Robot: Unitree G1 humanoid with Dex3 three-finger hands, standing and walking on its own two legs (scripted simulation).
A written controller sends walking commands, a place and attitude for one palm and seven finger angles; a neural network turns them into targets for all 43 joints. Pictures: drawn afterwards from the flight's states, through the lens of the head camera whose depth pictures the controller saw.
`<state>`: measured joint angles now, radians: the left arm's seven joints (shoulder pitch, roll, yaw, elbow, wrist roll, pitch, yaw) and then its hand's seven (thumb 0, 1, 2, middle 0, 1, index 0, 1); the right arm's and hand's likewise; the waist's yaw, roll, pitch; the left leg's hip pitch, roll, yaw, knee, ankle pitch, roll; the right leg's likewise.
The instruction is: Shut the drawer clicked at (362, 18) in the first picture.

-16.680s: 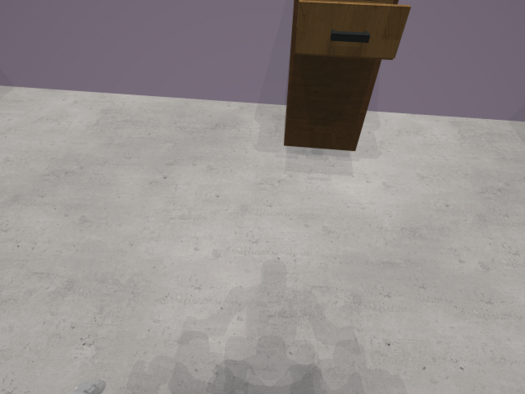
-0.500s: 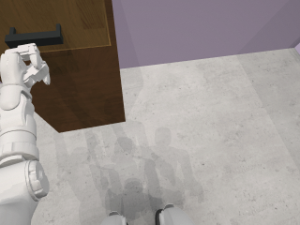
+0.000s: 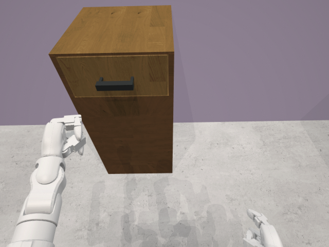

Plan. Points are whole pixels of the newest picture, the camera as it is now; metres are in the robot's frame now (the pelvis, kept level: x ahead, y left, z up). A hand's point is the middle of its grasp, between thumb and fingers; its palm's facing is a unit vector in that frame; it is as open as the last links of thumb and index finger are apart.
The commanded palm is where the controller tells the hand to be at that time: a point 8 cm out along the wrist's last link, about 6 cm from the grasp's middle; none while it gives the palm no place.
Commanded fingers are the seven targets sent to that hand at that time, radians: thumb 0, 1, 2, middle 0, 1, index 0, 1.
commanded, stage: draw the hand back to the body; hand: left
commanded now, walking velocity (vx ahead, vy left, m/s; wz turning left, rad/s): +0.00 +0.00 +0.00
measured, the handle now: (115, 82) +0.66 +0.23 +0.02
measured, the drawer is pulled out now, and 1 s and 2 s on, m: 0.00 0.00 0.00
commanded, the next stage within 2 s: step back with the hand held close in 0.68 s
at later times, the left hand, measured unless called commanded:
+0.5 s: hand (32, 190) +0.18 +0.23 +0.17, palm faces +0.40 -0.83 -0.40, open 3.3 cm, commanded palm +0.12 +0.27 +0.18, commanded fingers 0.00 0.90 0.90 -1.40 -1.60 -1.40 -1.60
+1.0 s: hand (30, 198) +0.16 +0.23 +0.17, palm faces +0.38 -0.80 -0.46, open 3.3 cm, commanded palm +0.10 +0.27 +0.18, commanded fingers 0.00 0.90 0.90 -1.40 -1.60 -1.40 -1.60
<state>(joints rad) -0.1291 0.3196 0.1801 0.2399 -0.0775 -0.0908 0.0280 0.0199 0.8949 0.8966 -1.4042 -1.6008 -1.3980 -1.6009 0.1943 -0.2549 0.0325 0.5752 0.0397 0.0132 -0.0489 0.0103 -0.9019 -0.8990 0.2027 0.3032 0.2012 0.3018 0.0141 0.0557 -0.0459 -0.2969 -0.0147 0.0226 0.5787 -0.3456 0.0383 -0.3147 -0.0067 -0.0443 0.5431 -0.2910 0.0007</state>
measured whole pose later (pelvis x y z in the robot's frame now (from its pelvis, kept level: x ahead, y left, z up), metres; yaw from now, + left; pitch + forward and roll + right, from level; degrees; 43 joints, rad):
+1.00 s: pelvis -0.02 -0.02 +0.01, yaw +1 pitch +0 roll -1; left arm 0.58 0.33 0.33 -0.46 -0.05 -0.18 0.11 0.02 0.89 0.90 -1.41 -1.60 -1.40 -1.60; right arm 0.18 -0.24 0.00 0.59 -0.01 -0.04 -0.07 0.01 -0.90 -0.90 0.21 0.30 0.20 0.30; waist 0.01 0.08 0.00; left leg -0.18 0.00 0.00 0.43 -0.24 0.02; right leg -0.18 0.01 -0.07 0.36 -0.18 -0.02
